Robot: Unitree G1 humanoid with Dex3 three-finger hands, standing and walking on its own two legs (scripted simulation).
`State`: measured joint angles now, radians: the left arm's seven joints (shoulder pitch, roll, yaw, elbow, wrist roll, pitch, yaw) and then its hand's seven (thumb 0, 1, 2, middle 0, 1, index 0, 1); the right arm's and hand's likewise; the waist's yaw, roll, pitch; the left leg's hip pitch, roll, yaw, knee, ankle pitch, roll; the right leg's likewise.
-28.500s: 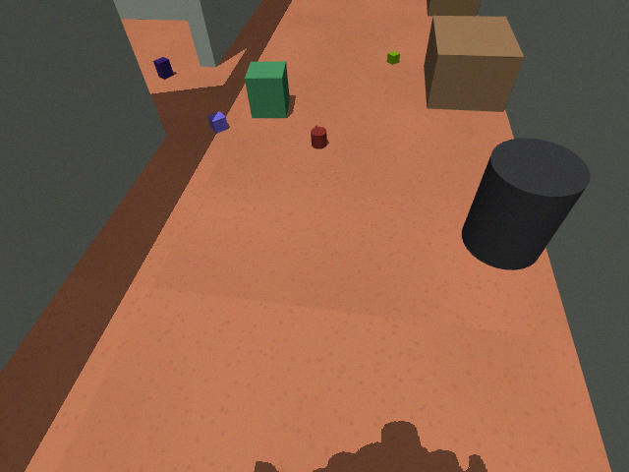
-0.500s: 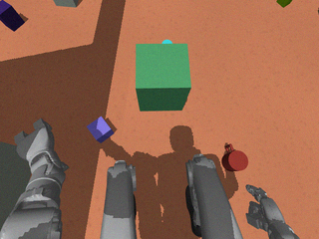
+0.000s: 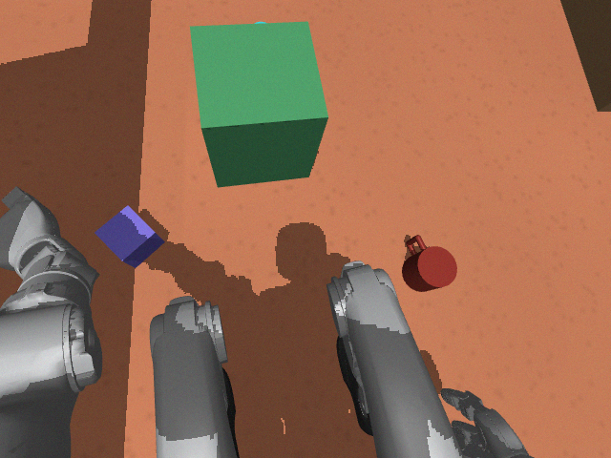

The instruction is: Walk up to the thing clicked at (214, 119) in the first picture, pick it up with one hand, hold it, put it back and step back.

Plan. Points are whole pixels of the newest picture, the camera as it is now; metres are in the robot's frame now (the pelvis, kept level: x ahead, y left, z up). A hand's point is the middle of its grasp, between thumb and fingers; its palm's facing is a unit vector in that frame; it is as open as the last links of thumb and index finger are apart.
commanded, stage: rise first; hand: left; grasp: from above
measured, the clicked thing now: (131, 237) +0.49 +0.27 -0.35
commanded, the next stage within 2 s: none
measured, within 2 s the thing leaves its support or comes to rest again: neither
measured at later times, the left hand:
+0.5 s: hand (79, 234) +0.46 +0.30 -0.20, palm faces -0.27 -0.30 -0.91, open 13.8 cm
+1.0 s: hand (86, 233) +0.47 +0.30 -0.22, palm faces -0.28 -0.32 -0.91, open 13.9 cm
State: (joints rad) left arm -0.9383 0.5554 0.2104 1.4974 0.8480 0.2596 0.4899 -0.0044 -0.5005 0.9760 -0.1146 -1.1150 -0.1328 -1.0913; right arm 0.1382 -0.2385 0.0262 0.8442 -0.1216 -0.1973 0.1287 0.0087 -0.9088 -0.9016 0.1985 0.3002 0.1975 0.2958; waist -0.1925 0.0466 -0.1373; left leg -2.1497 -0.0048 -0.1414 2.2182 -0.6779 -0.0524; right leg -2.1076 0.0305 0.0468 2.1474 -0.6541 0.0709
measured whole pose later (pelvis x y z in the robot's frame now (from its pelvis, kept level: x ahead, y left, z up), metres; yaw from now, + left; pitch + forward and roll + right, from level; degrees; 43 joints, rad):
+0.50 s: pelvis +0.00 +0.01 -0.05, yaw -2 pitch +35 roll -7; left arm -1.07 0.64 0.28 1.63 0.92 0.22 0.55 0.00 -0.52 0.97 -0.11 -1.12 -0.13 -1.10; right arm 0.17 -0.28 0.04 0.87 -0.16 -0.24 0.23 0.01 -0.92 -0.91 0.20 0.30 0.19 0.30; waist -0.24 0.05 -0.08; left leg -2.31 -0.02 -0.15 2.39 -0.69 -0.04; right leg -2.25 0.05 0.06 2.30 -0.67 0.07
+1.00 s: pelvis +0.00 +0.01 -0.06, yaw -3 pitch +34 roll -9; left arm -1.07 0.67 0.29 1.63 0.94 0.20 0.54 -0.01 -0.53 0.95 -0.12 -1.10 -0.13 -1.09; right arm 0.19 -0.31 0.05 0.85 -0.16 -0.23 0.28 0.01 -0.93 -0.91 0.19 0.30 0.19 0.30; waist -0.25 0.04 -0.04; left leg -2.33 -0.02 -0.17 2.44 -0.70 -0.03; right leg -2.26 0.05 0.04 2.33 -0.67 0.06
